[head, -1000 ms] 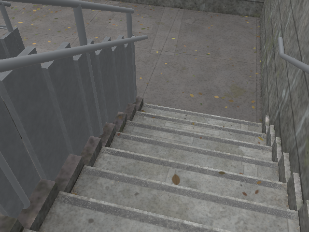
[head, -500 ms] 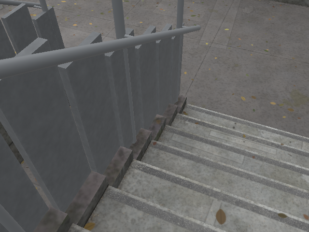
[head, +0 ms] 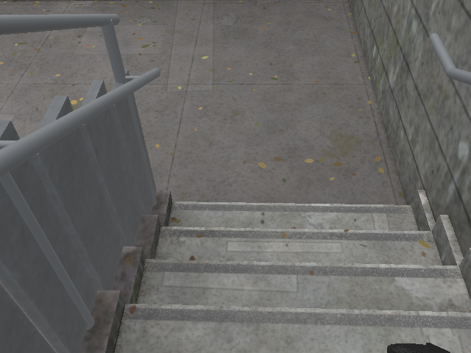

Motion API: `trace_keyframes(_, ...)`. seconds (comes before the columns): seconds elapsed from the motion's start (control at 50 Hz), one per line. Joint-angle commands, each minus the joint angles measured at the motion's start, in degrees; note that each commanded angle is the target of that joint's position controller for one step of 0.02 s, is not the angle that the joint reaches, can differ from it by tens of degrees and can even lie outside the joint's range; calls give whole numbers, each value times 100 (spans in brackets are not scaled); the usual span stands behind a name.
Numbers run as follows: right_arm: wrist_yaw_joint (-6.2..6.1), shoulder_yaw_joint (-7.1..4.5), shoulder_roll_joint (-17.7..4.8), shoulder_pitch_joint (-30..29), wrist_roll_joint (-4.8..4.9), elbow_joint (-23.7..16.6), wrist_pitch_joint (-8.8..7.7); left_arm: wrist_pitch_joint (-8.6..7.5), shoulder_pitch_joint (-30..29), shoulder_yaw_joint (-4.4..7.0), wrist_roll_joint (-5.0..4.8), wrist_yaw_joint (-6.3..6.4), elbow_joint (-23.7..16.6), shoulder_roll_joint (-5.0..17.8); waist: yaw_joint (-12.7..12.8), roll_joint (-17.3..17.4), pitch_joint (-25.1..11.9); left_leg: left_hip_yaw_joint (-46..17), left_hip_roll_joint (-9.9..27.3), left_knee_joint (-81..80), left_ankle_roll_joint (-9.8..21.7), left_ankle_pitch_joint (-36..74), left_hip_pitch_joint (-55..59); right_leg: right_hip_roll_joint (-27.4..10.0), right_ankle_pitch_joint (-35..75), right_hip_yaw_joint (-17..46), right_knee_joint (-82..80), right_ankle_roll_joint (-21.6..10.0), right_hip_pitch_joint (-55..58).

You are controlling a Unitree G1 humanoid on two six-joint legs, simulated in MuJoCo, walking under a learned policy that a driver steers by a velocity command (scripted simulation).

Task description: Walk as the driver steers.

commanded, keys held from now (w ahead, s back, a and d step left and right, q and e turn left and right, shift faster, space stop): w+e+shift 0.36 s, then w+shift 0.24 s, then w+q+shift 0.40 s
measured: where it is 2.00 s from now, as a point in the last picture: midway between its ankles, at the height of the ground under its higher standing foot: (328, 223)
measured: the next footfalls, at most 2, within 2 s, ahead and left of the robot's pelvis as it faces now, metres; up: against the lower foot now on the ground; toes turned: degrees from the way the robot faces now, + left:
left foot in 0.06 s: +0.17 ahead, +0.15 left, -0.15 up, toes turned -8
right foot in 0.46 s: +0.48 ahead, -0.07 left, -0.30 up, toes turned -27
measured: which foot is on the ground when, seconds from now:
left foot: up 0.00-0.04, down 0.06-0.44, up 0.46-0.76, down 0.78-1.00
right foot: down 0.00-0.06, up 0.08-0.44, down 0.46-0.78, up 0.80-1.00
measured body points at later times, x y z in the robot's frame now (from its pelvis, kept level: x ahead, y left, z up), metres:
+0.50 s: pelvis +0.41 -0.02 -0.24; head +0.44 -0.02 +0.21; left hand +0.69 +0.10 -0.35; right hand +0.17 -0.17 -0.36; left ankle +0.25 +0.16 -0.72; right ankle +0.45 -0.05 -0.96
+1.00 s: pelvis +0.84 -0.13 -0.41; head +0.83 -0.12 +0.04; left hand +1.13 -0.04 -0.49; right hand +0.64 -0.29 -0.55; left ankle +0.77 -0.03 -1.11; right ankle +0.91 -0.33 -1.06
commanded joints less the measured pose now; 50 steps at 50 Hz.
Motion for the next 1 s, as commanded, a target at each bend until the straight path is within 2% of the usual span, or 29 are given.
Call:
trace_keyframes(0.02, -93, -235, -595, 2286, 154, 277, -104, 107, -1003, 249, 204, 22, -492, 1076, -1481, -906, -326, 254, -325, -199, 142, 469, 3618, -541, 4934, 920, 1175, -349, -1872)
trace_keyframes(0.04, -127, -414, -983, 3779, 120, 707, -115, 119, -1659, 321, 151, 15, -649, 1241, -2443, -690, -586, 225, -57, -674, 171, 414, 4991, -534, 5576, 647, 2843, -252, -2392)
trace_keyframes(0.06, -120, -573, -1340, 4557, 59, 1072, -110, 49, -2161, 322, 66, 60, -792, 817, -2913, 332, -275, -439, 603, -1172, 423, -129, 5759, 115, 2529, 301, 5468, -38, -3551)
trace_keyframes(0.08, 33, -465, -1265, 3900, -121, 946, -137, 12, -1450, 143, -230, 248, -1108, 230, -1848, 1198, -10, -802, 1635, 743, 19, 2728, 5842, -85, 650, 13, 6833, -108, -4928)
trace_keyframes(0.1, 84, -383, -1114, 3084, -72, 607, -134, -6, -379, 146, -310, 349, -1120, 387, -954, 1202, -710, -2069, 2253, 109, 257, 1140, 5730, -754, 1380, -333, 5836, -70, -5164)
trace_keyframes(0.12, 139, -302, -615, 2806, -15, 505, -192, 117, -710, 187, 10, 332, -868, 608, -1024, 271, 71, -1839, 2024, -396, 446, -755, 4511, -1023, 1964, -476, 5143, -120, -5347)
trace_keyframes(0.16, 55, -308, -646, 2527, -72, 684, -398, 248, -1831, 133, 332, 104, -1430, 403, -831, 673, 761, -3018, 2357, -614, 756, -3569, 2769, -1589, 2724, -270, 4220, -26, -5811)
trace_keyframes(0.2, 7, -228, -552, 2372, -20, 837, -485, 407, -2540, 117, 235, -160, -1664, 315, -540, -95, 1582, -1498, 1636, -676, 455, -4028, -156, -1636, 4195, -487, 1935, 266, -4157)
trace_keyframes(0.26, -27, -430, -1273, 2057, 40, 697, -506, 509, -1884, 262, 310, -213, -1269, 589, -298, 656, 881, -471, 1475, -376, 311, -2762, -167, -1137, 5066, -1606, 1931, 317, -2839)
trace_keyframes(0.3, -3, -232, -352, 2738, 130, 1012, -604, 245, -3014, 167, 100, -279, -1491, 465, -840, 205, 1074, 413, 800, 247, -46, -4534, 655, -1244, 8003, -1538, -157, 144, -3271)
trace_keyframes(0.4, -211, -219, -738, 3525, -121, 1232, -51, 247, -3282, 29, 31, -281, -1276, 476, -1195, 251, 897, 1126, 895, 1383, 60, -1337, 1462, -594, 5701, -2474, -1774, 24, -1039)
trace_keyframes(0.44, -322, -244, -904, 3329, -173, 1276, 29, 319, -733, 289, 153, -147, -385, 1010, 149, 257, 365, 930, 1134, 4540, 29, -91, 196, -1062, 5245, -1210, -2000, -567, 1826)
trace_keyframes(0.46, -336, -418, -1232, 2296, -73, 1100, -21, 393, 291, 519, 71, -130, -137, 1571, 1152, -350, 278, 1552, 127, 7556, -106, -4168, -794, -1555, 5905, -420, -3043, -1127, 2755)
trace_keyframes(0.48, -301, -341, -933, 2456, 17, 537, -142, 346, 417, 540, 0, -57, 29, 2038, 293, -1228, -207, 776, 325, 7379, -2, -5907, -2283, -2285, 8256, 17, -1493, -844, 4059)
trace_keyframes(0.5, -217, -323, -1167, 2963, 43, 474, -177, 371, 207, 517, -105, -72, -186, 1833, 134, -473, -1110, 275, 564, 6622, -5, -5590, -2753, -2966, 7713, 1170, -1553, -1381, 4566)
trace_keyframes(0.54, -117, -403, -1295, 2125, -99, 416, -213, 297, -1047, 387, 122, 93, -495, 1280, -392, 425, 15, 237, 596, 4452, -49, -4334, -2164, -2644, 2897, 1607, -3241, -1322, 1749)
trace_keyframes(0.58, -99, -417, -962, 2114, -379, 519, 153, 36, -1433, 326, 207, 156, -471, 1158, -923, 580, 688, 5, 761, 3244, -251, -4915, -862, -2877, 4342, 1891, -2740, -1553, -638)
trace_keyframes(0.66, 141, -308, -268, 2479, -29, 627, 180, -316, -1939, 261, -251, 175, -198, 666, -1492, -213, 255, 781, 91, 668, -37, 821, 2689, -945, 2140, -883, -1972, -287, -3664)
trace_keyframes(0.72, 95, -239, -263, 3330, 125, 904, 258, -356, -2218, 252, -156, 13, -195, 713, -1737, -796, 92, 1380, -489, 942, 198, 655, 4142, -1135, 3605, -1529, -735, -23, -3752)
trace_keyframes(0.76, -75, -377, -445, 4833, 88, 1397, 364, -218, -2702, 306, -76, 9, -328, 967, -2571, -88, 17, 1523, -588, -379, 637, -544, 4816, -932, 5963, -2180, 1892, 155, -3000)
trace_keyframes(0.78, -63, -471, -743, 5639, -18, 1580, 338, -105, -3147, 291, 36, 124, -387, 883, -3338, 500, 360, 1164, -96, -1538, 1324, -344, 4887, -491, 4442, -2346, 5656, 172, -3384)
trace_keyframes(0.8, 47, -363, -869, 4930, 95, 1559, 318, 7, -3389, 28, 136, 193, -763, -262, -2485, 1318, 982, 59, 431, -272, 1230, 1276, 4229, -82, 831, -1916, 7800, 18, -4887)
trace_keyframes(0.82, 25, -115, -716, 4189, 48, 1295, 153, -72, -2198, -88, -9, 237, -1427, -340, -925, 1351, 767, -1518, 891, 264, 1076, 2918, 4418, -588, 1556, -1163, 6114, -74, -5823)
trace_keyframes(0.86, 89, -182, -768, 3904, 58, 1230, -31, -191, -2004, -34, 396, 237, -969, 335, -877, -634, 800, -2717, 1184, -576, 1597, -1822, 3240, -1258, 2006, -715, 4539, 91, -5673)
trace_keyframes(0.88, -24, -333, -1496, 3203, -61, 1036, -143, -179, -2216, -78, 438, 198, -1305, 327, -526, 509, 563, -4097, 1657, -1200, 2049, -4059, 2767, -1493, 2286, -503, 3240, 477, -5777)
trace_keyframes(0.9, -109, -201, -973, 2685, -131, 916, -224, -79, -3197, -26, 377, 165, -1423, 713, -592, -285, 1242, -4082, 1271, -1837, 2020, -4761, 1404, -1677, 3084, -456, 2016, 912, -5384)
trace_keyframes(0.94, -171, -255, -1151, 2677, -151, 813, -223, 113, -3321, 22, 238, 86, -1360, 796, -607, 401, 1144, -3310, 759, -1621, 2122, -3286, 88, -1527, 3962, -672, 152, 1118, -3173)
trace_keyframes(0.98, -81, -327, -1185, 2919, 51, 700, -219, 192, -3021, 29, 237, -14, -1087, 696, -661, 66, 737, -2503, 665, -1042, 1940, -2020, 210, -1399, 4572, -1007, 401, 1000, -2363)
trace_keyframes(1.0, -114, -203, -599, 3271, 186, 873, -273, 14, -3576, 61, 162, 4, -1326, 647, -994, -181, 908, -2466, 270, -285, 1814, -2708, 969, -1512, 6402, -672, -778, 869, -3196)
